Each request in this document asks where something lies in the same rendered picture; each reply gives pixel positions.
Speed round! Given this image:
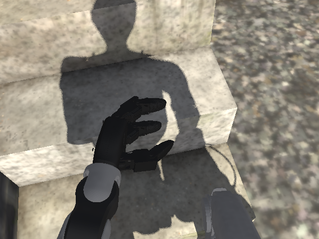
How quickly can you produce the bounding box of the right robot thigh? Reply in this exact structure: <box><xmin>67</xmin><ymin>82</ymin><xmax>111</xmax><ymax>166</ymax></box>
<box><xmin>201</xmin><ymin>190</ymin><xmax>261</xmax><ymax>239</ymax></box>

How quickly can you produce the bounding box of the left robot forearm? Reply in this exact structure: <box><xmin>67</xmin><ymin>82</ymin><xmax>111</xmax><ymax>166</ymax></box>
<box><xmin>57</xmin><ymin>162</ymin><xmax>122</xmax><ymax>239</ymax></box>

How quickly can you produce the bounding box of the robot left hand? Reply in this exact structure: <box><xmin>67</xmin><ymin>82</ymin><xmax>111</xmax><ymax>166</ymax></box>
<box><xmin>92</xmin><ymin>96</ymin><xmax>174</xmax><ymax>172</ymax></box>

